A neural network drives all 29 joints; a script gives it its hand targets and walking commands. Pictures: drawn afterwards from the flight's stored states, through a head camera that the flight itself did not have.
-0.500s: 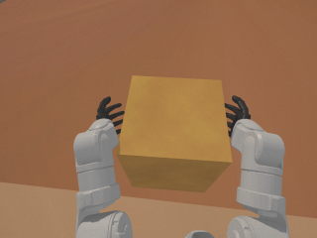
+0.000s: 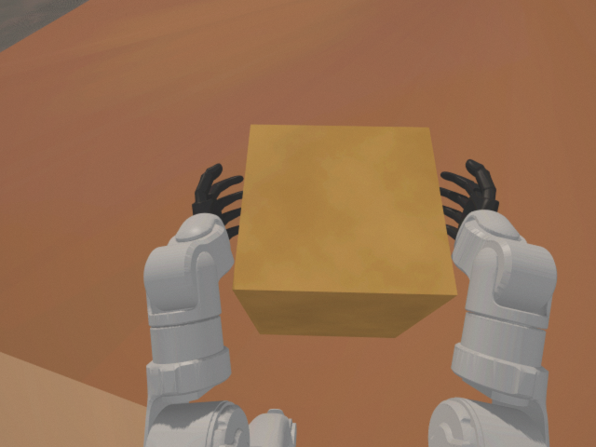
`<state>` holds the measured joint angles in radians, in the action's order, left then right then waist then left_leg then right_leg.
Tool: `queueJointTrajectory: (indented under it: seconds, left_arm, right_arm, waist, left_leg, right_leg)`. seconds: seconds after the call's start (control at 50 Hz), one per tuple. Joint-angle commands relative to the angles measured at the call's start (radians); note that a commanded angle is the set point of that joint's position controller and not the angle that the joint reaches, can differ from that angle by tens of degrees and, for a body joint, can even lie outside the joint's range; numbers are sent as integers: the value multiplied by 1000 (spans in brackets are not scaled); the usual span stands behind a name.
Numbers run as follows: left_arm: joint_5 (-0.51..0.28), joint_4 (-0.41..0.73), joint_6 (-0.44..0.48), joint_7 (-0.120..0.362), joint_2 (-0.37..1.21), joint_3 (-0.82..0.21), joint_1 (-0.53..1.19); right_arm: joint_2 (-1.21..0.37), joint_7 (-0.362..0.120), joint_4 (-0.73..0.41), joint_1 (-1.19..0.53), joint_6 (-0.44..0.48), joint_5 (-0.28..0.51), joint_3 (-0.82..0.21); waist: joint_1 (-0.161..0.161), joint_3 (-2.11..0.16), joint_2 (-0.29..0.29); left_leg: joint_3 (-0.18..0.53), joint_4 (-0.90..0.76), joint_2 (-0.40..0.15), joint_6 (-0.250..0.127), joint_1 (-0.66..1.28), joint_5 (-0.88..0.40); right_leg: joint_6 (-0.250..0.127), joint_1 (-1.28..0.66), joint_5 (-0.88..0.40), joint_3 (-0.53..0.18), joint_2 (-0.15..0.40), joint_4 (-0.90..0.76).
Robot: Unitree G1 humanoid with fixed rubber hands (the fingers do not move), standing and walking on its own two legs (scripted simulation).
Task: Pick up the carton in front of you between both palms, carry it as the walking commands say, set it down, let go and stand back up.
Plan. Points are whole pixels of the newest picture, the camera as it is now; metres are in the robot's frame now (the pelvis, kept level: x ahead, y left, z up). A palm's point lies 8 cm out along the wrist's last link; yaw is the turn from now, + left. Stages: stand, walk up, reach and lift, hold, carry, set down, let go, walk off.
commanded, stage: carry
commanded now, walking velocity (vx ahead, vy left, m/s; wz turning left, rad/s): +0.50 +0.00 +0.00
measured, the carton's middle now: (332, 245) +0.37 +0.02 +0.07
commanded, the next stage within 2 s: none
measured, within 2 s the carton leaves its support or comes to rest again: neither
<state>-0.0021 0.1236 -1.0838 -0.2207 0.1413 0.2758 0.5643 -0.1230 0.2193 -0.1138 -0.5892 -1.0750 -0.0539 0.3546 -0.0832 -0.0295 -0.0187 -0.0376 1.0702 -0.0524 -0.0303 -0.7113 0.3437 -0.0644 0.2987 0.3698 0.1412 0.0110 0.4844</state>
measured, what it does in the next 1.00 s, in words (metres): climbs: left foot, then right foot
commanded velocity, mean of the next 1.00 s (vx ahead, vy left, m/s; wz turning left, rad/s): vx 0.50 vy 0.00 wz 0.00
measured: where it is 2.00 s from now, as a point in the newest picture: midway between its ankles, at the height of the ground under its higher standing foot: (340, 188)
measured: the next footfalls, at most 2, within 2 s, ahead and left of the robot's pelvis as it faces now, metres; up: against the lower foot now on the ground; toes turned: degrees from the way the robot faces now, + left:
left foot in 0.14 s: +0.28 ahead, +0.13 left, +0.01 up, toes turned +7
right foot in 0.60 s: +0.55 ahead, -0.08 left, +0.01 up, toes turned -9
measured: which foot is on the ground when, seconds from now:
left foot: up 0.00-0.12, down 0.14-0.60, up 0.62-1.00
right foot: down 0.00-0.18, up 0.20-0.58, down 0.60-1.00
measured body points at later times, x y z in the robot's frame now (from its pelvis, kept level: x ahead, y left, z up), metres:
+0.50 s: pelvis +0.31 +0.03 +0.02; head +0.33 +0.04 +0.47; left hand +0.67 +0.17 +0.12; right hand +0.65 -0.14 +0.13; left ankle +0.24 +0.12 -0.72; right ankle +0.43 -0.10 -0.68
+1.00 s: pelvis +0.63 +0.00 +0.02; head +0.63 -0.01 +0.47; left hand +0.90 +0.16 +0.12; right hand +0.91 -0.15 +0.11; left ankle +0.78 +0.13 -0.69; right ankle +0.51 -0.08 -0.72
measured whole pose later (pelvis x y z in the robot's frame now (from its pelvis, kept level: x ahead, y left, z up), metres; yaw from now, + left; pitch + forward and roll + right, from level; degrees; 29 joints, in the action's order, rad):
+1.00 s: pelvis +0.63 +0.00 +0.02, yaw +0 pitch +4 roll +1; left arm 0.00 0.44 -1.08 -0.15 0.13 0.08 0.05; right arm -0.13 0.16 -0.45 -0.06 -1.09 -0.01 0.08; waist -0.02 -0.10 0.00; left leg -0.15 0.58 -0.07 0.01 -0.60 0.07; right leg -0.03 -0.01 0.31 0.16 0.01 0.22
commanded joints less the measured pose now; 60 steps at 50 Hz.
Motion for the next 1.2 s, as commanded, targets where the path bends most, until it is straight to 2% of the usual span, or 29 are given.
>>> queueJointTrajectory:
  seconds: [0.0,0.06,0.1,0.12,0.14,0.16,0.18,0.22,0.24,0.28,0.38,0.52,0.56,0.58,0.6,0.62,0.64,0.68,0.7,0.74,0.78,0.96,1.02,1.06,1.08,1.1,1.12,1.14,1.18]
  left_arm:
    - [-208,93,20,18,650,-605,618]
    - [-159,50,-2,8,617,-570,567]
    - [-127,26,-15,3,608,-547,557]
    - [-111,14,-22,1,607,-537,551]
    - [-98,2,-28,0,602,-522,552]
    - [-95,11,-33,0,614,-508,559]
    - [-108,15,-32,0,627,-514,620]
    - [-106,1,-20,5,686,-506,647]
    - [-95,-11,-11,7,707,-500,641]
    - [-85,-2,8,7,722,-509,638]
    - [-44,-48,30,3,715,-527,521]
    - [-60,-87,49,46,763,-565,509]
    - [-63,-95,56,48,766,-564,478]
    - [-61,-107,57,48,764,-558,434]
    - [-57,-108,56,45,742,-544,394]
    - [-64,-100,60,38,744,-559,407]
    - [-77,-78,63,41,777,-573,354]
    - [-102,26,73,61,836,-620,330]
    - [-112,83,79,72,861,-646,320]
    - [-139,153,86,93,907,-692,240]
    - [-151,214,85,100,888,-706,125]
    - [-175,443,-5,96,705,-735,-204]
    - [-169,483,-47,96,662,-739,-269]
    - [-172,506,-68,93,622,-748,-257]
    - [-174,511,-76,89,595,-751,-243]
    - [-182,538,-87,87,585,-761,-239]
    - [-189,547,-94,88,572,-770,-229]
    - [-188,534,-92,91,607,-784,-221]
    - [-175,494,-81,104,681,-782,-225]
  right_arm:
    - [-621,7,-28,-532,-8,144,-577]
    - [-612,-2,-1,-514,-31,156,-580]
    - [-625,-12,26,-518,-41,166,-578]
    - [-624,-13,54,-505,-44,167,-571]
    - [-623,-13,77,-495,-46,163,-563]
    - [-619,-11,86,-503,-42,160,-563]
    - [-650,-12,89,-510,-43,161,-568]
    - [-720,-23,20,-587,-30,196,-615]
    - [-744,-30,-16,-638,-17,217,-640]
    - [-769,-40,-65,-677,9,245,-673]
    - [-742,-46,5,-515,29,207,-665]
    - [-765,-52,79,-451,48,126,-644]
    - [-772,-49,73,-432,51,121,-652]
    - [-769,-47,70,-416,49,123,-659]
    - [-777,-44,65,-404,43,131,-672]
    - [-788,-46,48,-381,42,137,-676]
    - [-813,-47,19,-382,43,154,-694]
    - [-882,-64,-28,-348,51,186,-731]
    - [-904,-72,-50,-304,58,187,-745]
    - [-909,-79,-122,-218,69,183,-779]
    - [-917,-76,-190,-113,70,186,-812]
    - [-746,-64,-428,230,-24,186,-821]
    - [-698,-72,-478,282,-67,197,-825]
    - [-659,-73,-474,300,-84,188,-811]
    - [-636,-74,-474,316,-92,183,-802]
    - [-606,-72,-471,306,-94,183,-792]
    - [-624,-74,-452,326,-96,198,-798]
    - [-647,-82,-470,311,-95,208,-804]
    - [-709,-100,-476,275,-84,219,-829]
  waist:
    - [23,-379,152]
    - [33,-340,183]
    - [94,-361,184]
    - [129,-422,127]
    - [165,-515,1]
    - [169,-510,-267]
    - [159,-473,-258]
    - [154,-448,-48]
    - [150,-430,-22]
    - [131,-433,-84]
    - [141,-407,-115]
    - [131,-312,-153]
    - [94,-373,-106]
    - [67,-434,-44]
    - [56,-489,129]
    - [60,-497,349]
    - [57,-481,294]
    - [58,-437,89]
    - [61,-419,66]
    - [62,-429,113]
    - [61,-419,136]
    - [53,-221,155]
    - [55,-187,180]
    - [83,-255,159]
    - [108,-310,102]
    - [114,-400,-150]
    - [108,-374,-246]
    - [103,-338,-171]
    - [95,-281,-13]
  left_leg:
    - [-26,-240,-16,9,8,-69]
    - [-132,-429,39,0,168,-125]
    - [-194,-543,85,-15,363,-176]
    - [-213,-566,108,-26,565,-145]
    - [39,-596,-41,-77,819,20]
    - [542,-741,-279,-178,923,107]
    - [666,-770,-318,-228,965,-76]
    - [476,-683,-296,-209,893,-299]
    - [393,-689,-278,-181,838,-313]
    - [281,-725,-242,-144,783,-296]
    - [143,-775,-218,-163,830,-393]
    - [-27,-710,-162,-68,811,-626]
    - [-115,-505,-123,-16,733,-731]
    - [-129,-339,-95,11,591,-585]
    - [-120,-105,-34,43,368,-297]
    - [-51,97,89,57,53,126]
    - [35,192,34,27,-25,141]
    - [45,132,-24,15,-20,33]
    - [44,68,-46,21,7,-3]
    - [12,-31,-47,38,59,-45]
    - [-19,-125,-42,51,53,-75]
    - [-155,-537,8,41,65,-322]
    - [-203,-619,31,8,224,-350]
    - [-258,-653,89,-5,525,-289]
    - [-145,-636,-3,-19,759,-205]
    - [351,-712,-308,-165,990,12]
    - [593,-864,-392,-224,983,-43]
    - [488,-861,-376,-216,909,-113]
    - [300,-868,-318,-146,716,-140]
  right_leg:
    - [-143,-323,-273,-217,226,-157]
    - [-90,-274,-350,-137,206,-144]
    - [-47,-235,-498,-65,190,-4]
    - [-14,-172,-593,6,148,162]
    - [39,20,-411,19,106,396]
    - [76,302,-71,-15,-26,645]
    - [49,458,120,-115,-59,803]
    - [20,506,65,-164,25,873]
    - [22,494,20,-176,54,815]
    - [32,435,-23,-157,68,697]
    - [60,435,-97,-86,63,395]
    - [37,208,-327,26,3,11]
    - [22,-67,-328,98,-42,-73]
    - [11,-284,-268,17,16,-53]
    - [-31,-463,-210,-333,244,-72]
    - [-156,-646,-241,-672,401,-169]
    - [-169,-628,-253,-657,402,-176]
    - [-125,-530,-412,-476,349,-178]
    - [-102,-481,-467,-400,334,-193]
    - [-74,-454,-490,-296,300,-224]
    - [-82,-462,-489,-237,273,-247]
    - [-45,-484,-754,-69,212,-253]
    - [-11,-443,-894,-22,209,-194]
    - [24,-324,-897,58,164,35]
    - [48,-135,-653,58,144,228]
    - [95,182,-342,28,44,554]
    - [85,356,83,-59,-42,757]
    - [57,386,83,-144,36,843]
    - [40,343,-31,-165,123,752]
